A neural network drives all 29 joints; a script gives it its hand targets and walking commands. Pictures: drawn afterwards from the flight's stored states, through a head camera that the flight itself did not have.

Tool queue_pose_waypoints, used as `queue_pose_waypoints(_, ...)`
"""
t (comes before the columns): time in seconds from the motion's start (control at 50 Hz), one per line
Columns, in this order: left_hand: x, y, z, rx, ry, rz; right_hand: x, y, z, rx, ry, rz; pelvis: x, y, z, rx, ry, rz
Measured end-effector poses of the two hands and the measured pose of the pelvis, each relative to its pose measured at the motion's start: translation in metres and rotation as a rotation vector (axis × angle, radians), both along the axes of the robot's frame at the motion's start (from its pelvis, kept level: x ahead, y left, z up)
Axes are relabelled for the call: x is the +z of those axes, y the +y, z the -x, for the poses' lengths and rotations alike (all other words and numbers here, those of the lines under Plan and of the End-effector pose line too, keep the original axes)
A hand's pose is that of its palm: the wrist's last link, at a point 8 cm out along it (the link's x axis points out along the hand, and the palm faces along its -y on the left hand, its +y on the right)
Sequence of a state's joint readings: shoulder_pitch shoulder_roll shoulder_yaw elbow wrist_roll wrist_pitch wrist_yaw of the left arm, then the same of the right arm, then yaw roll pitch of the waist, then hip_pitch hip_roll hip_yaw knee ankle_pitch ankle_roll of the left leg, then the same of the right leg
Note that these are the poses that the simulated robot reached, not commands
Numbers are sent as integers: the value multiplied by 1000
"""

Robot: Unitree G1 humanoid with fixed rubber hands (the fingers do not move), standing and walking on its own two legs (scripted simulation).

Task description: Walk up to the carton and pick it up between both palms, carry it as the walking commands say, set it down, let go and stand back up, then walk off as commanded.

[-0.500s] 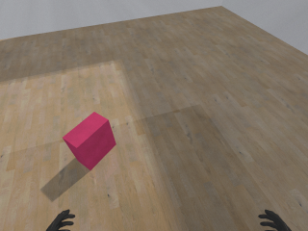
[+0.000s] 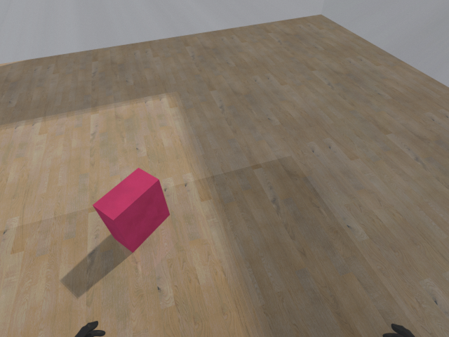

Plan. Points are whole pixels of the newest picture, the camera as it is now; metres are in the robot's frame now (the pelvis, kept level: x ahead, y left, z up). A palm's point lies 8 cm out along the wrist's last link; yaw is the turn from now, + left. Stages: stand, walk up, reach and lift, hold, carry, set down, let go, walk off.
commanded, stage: stand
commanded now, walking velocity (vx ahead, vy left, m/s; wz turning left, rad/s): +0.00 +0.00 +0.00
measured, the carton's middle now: (135, 210) +0.81 +0.50 -0.63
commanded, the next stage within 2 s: walk up in 0.80 s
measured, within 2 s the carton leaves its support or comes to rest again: neither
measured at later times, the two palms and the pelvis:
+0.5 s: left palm out of the picture +0.10 +0.31 -0.10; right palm out of the picture +0.10 -0.31 -0.10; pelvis +0.00 +0.00 +0.00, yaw +0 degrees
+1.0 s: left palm out of the picture +0.11 +0.31 -0.10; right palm out of the picture +0.11 -0.31 -0.10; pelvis +0.01 +0.00 +0.00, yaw +1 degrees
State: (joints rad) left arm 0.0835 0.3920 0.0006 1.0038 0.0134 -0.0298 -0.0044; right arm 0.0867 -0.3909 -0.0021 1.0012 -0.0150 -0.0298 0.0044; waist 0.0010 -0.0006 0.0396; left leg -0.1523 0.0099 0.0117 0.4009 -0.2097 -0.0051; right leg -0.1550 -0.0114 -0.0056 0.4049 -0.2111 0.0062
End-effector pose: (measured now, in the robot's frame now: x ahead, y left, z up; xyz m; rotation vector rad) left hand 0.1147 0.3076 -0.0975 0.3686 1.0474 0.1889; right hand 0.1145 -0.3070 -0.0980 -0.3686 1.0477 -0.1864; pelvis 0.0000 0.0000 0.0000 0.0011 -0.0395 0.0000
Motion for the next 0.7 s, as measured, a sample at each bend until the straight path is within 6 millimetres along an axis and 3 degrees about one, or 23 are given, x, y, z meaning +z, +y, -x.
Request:
queue_pose_waypoints(0.28,-2,3,10,18,42,-4,-2,-3,11,-21,42,4,2,0,0,-1,0,0)
queue_pose_waypoints(0.7,-2,5,8,27,58,-8,-1,-5,8,-31,56,9,4,0,-5,-2,3,0)
